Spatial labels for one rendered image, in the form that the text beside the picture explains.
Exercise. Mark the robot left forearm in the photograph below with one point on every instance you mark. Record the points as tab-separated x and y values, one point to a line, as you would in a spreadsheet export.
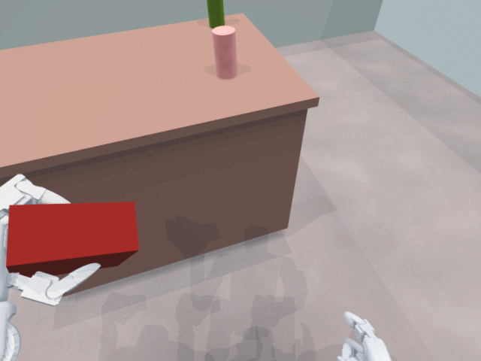
10	339

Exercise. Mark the sponge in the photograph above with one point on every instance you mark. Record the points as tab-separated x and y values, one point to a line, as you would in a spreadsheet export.
59	238

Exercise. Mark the table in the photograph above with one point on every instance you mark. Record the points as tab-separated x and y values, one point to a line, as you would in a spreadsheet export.
140	116

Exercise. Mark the robot right hand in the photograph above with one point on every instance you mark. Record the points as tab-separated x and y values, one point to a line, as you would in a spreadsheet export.
372	349

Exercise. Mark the robot left hand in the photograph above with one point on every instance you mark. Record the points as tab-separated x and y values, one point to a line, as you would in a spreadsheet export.
41	287

